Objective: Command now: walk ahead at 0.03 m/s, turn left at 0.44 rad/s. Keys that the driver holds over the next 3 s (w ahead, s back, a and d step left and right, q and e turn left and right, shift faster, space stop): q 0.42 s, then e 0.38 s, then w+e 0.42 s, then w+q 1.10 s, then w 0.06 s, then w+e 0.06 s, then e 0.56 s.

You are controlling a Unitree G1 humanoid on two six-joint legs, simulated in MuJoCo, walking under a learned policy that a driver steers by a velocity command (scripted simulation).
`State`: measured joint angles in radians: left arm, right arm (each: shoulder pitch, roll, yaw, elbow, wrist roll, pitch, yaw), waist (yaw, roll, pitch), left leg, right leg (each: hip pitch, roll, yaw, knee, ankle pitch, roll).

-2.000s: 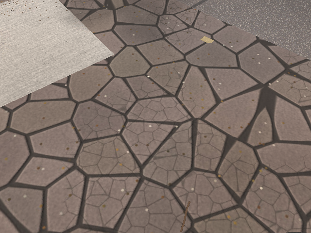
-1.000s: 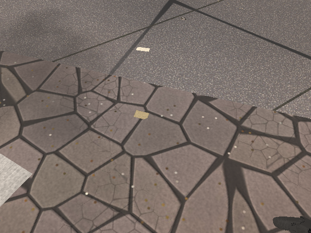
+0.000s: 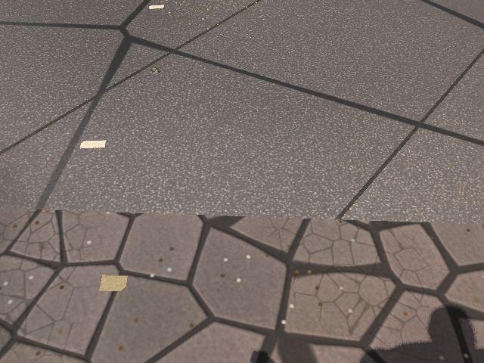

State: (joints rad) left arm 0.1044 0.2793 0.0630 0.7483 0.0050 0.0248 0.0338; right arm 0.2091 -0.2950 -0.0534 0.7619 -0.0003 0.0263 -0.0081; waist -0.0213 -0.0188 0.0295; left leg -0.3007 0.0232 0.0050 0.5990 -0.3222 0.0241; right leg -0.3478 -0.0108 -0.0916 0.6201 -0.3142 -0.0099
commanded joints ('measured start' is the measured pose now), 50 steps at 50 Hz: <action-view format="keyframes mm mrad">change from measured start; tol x16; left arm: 1 -98 103 34 -108 16 -18 9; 50 54 106 21 -44 -34 -18 -77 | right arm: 1 88 -221 -56 -70 -32 -28 -1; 29 -58 -28 -17 -126 -15 0 -27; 50 -38 -193 -75 -73 30 -60 -9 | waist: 1 -50 238 -102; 18 39 204 -122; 21 -24 -246 -120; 34 15 -151 -69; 39 -3 247 -79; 50 26 163 -11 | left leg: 1 220 345 -487 -266 695 313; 6 231 192 -306 -208 711 188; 19 81 71 -458 -114 330 100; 21 -252 -173 -200 238 -331 -17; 24 -233 -87 -208 562 -226 -83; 34 150 -59 -52 -265 148 -74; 40 241 340 -338 -273 541 233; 44 242 275 -232 -382 0 171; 50 89 241 -69 -341 -97 128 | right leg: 1 -283 66 125 441 -331 47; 6 -263 39 157 441 -103 87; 16 -36 72 170 0 -38 86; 19 171 25 171 -281 205 41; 21 314 -355 580 -314 526 -204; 28 161 -136 292 -300 420 -176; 34 175 -139 428 -231 460 -159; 41 -222 4 164 446 -291 47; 50 76 0 -11 -17 -9 -13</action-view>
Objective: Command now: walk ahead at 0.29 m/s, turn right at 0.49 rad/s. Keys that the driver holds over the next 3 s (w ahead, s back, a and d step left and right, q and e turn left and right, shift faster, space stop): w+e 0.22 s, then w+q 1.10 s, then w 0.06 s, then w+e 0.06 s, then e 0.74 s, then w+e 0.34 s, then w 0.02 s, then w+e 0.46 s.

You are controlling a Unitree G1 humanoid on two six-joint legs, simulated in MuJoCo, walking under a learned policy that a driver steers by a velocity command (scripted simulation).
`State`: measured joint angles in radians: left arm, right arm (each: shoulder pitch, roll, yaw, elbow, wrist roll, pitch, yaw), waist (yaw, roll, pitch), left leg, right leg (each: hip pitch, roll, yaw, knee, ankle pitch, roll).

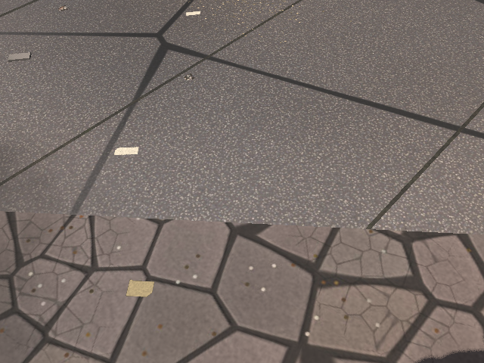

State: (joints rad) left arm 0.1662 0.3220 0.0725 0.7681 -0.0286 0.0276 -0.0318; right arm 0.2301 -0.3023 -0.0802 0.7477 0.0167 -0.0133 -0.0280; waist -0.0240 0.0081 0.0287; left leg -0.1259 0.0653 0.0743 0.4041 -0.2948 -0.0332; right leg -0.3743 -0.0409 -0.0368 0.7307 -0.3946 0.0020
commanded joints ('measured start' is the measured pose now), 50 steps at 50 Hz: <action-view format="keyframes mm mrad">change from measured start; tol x32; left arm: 1 68 69 18 -30 -1 -21 -11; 50 184 190 33 -156 37 -160 37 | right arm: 1 -65 -170 -44 -58 14 -22 16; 21 -340 -42 23 -175 11 -102 93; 28 189 -273 -57 -84 -10 -82 75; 50 133 -22 17 -96 -14 -35 24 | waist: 1 63 113 -19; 4 146 -349 -85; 22 117 -84 98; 29 -77 189 -454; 33 11 -32 -46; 50 120 -46 -245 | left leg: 1 -154 182 -102 -79 -142 168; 5 -806 -41 -157 815 -306 23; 17 -488 -24 -48 193 437 -9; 26 -175 -161 30 99 250 170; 29 604 272 -924 -74 -46 458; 37 -166 68 -389 -231 293 344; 50 -227 -72 -352 440 -55 115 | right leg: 1 215 62 -94 -175 103 -37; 5 526 -355 842 -582 -320 -390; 21 394 -172 160 -589 422 -190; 26 513 -148 48 -155 1227 -126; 29 -285 128 165 683 -123 -2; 42 -60 20 85 -103 486 87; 50 453 -195 316 -274 207 -84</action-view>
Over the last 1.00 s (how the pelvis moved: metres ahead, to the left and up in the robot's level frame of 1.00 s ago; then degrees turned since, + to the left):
0.03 -0.04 0.01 4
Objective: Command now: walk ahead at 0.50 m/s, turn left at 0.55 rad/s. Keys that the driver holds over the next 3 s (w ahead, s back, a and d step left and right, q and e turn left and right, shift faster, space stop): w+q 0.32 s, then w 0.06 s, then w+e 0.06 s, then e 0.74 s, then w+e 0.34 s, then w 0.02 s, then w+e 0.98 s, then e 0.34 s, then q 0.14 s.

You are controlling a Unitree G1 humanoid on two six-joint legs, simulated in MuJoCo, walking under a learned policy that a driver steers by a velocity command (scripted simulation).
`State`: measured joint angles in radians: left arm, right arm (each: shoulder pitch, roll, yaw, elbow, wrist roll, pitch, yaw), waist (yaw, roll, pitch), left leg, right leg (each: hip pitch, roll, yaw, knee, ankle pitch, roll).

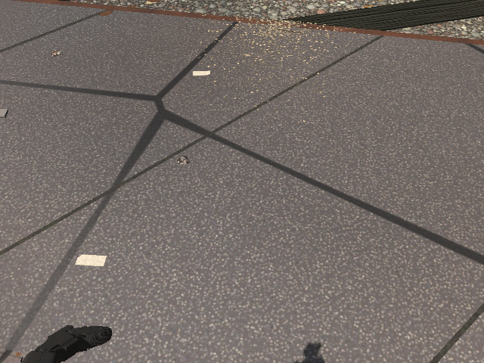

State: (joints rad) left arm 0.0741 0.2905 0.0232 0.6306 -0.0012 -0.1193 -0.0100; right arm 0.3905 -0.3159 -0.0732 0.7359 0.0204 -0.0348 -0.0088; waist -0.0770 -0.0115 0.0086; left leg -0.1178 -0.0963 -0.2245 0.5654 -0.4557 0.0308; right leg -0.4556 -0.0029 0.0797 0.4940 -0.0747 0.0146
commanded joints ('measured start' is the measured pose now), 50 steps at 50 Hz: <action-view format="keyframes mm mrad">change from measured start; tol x32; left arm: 1 337 304 103 17 22 4 7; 50 178 155 106 9 -3 167 -2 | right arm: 1 99 27 25 -125 16 -26 7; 21 -422 5 22 -236 4 -16 66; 26 11 -198 -51 -130 -56 -24 28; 50 -219 -112 -40 29 5 31 -9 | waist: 1 107 -365 -314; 21 163 -34 97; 27 13 263 -457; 50 111 -8 -83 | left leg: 1 -569 -9 72 592 -172 2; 22 -496 128 250 27 331 35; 25 -16 71 283 -115 534 103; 27 590 589 -326 -40 1171 351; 35 -119 378 224 -308 919 223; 50 -20 338 405 53 560 33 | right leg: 1 769 -434 692 -161 -372 -255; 20 467 -267 -144 -332 206 -177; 25 439 -205 -169 100 743 -102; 27 -106 39 -61 753 -604 17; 28 -73 6 97 815 -595 21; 50 244 -40 -93 -61 148 -85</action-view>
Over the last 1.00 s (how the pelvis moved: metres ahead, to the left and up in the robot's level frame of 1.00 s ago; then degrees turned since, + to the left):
0.53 -0.10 -0.02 9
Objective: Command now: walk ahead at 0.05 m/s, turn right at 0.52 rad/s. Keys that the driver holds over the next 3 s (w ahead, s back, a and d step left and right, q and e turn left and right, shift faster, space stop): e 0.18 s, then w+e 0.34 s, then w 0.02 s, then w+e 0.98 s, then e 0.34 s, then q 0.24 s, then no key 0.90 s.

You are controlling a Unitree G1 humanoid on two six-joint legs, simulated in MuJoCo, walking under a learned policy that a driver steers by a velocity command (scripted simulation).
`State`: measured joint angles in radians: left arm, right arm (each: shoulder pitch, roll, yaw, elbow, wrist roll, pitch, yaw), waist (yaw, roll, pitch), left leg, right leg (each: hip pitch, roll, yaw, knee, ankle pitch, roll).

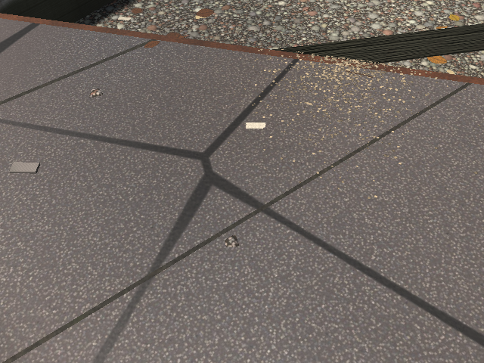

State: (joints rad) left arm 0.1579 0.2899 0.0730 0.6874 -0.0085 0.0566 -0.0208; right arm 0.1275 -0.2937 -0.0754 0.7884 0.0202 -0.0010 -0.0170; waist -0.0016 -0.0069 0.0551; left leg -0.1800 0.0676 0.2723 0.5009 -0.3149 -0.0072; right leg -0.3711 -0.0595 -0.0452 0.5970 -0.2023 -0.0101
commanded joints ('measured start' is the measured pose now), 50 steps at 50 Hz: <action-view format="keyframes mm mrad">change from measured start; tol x32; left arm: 1 142 297 92 -59 11 -13 32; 40 -188 28 -11 -230 -22 -97 -39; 50 157 164 41 -133 -9 -114 -11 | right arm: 1 43 -96 -25 -59 -39 -12 4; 50 100 -146 5 -109 4 -146 15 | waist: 1 17 -280 -172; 24 -65 220 -26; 41 -93 105 71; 47 79 -247 -482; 50 57 -9 -172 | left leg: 1 -234 37 -25 426 61 -29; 2 -427 -90 -186 655 -398 -70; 21 54 -80 -309 -107 78 17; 25 178 322 -857 -340 -440 227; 40 204 206 -185 -344 348 138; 44 227 201 -84 38 1054 92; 45 77 169 -67 268 985 60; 47 -521 -91 -285 889 -274 -12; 50 -590 40 -361 784 -40 19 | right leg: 1 375 -200 344 -152 757 -186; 20 35 -63 517 -294 -385 -188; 26 -536 46 216 487 -201 -9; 44 61 129 -86 -3 29 -115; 47 839 -296 894 -242 -184 -423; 50 464 -176 546 -313 -27 -292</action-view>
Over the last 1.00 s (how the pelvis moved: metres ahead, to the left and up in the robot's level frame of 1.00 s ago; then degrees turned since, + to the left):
0.40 0.05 0.01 1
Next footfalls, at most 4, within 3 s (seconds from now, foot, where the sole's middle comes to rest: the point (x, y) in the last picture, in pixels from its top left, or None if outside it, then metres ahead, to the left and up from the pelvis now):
0.44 left None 0.13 0.12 -0.77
0.90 right None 0.30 -0.27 -0.77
1.38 left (363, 291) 0.66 -0.29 -0.77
1.86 right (482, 322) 0.56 -0.59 -0.77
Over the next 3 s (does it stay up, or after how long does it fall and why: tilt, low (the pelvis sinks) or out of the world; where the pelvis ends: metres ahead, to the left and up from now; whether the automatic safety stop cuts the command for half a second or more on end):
stays up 0.65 -0.49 0.01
